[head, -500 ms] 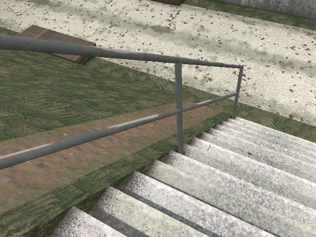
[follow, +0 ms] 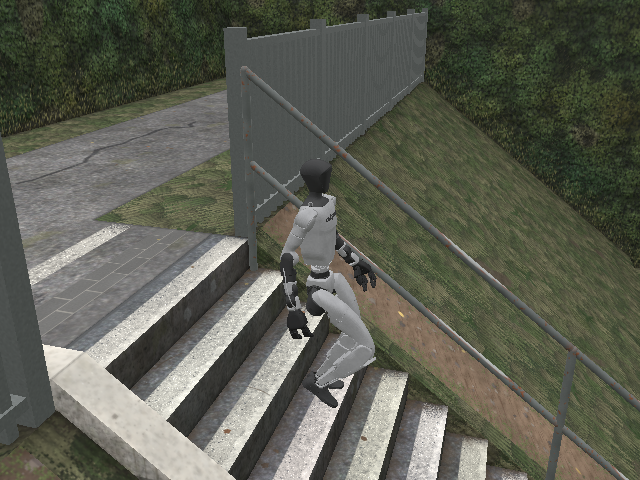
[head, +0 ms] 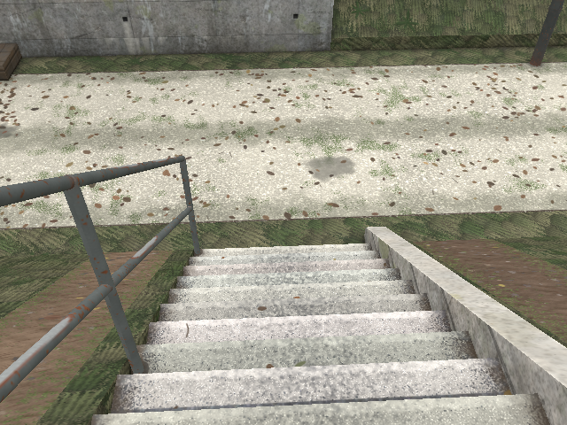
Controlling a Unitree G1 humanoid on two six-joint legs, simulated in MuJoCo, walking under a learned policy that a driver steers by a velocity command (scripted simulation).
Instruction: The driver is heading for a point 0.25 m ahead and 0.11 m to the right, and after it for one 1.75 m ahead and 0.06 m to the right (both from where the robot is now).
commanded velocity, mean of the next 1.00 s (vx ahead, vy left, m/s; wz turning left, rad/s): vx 1.00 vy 0.00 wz -0.08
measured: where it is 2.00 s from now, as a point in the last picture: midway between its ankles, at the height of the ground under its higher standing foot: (297, 362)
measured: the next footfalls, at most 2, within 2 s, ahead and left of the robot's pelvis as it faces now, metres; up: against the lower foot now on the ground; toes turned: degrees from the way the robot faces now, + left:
right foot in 0.28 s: +0.26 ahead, -0.07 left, -0.19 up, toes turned -18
left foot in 0.66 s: +0.51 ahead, +0.01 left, -0.38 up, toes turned -16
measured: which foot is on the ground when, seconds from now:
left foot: down 0.00-0.26, up 0.28-0.64, down 0.66-1.00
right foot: up 0.00-0.26, down 0.28-0.64, up 0.66-1.00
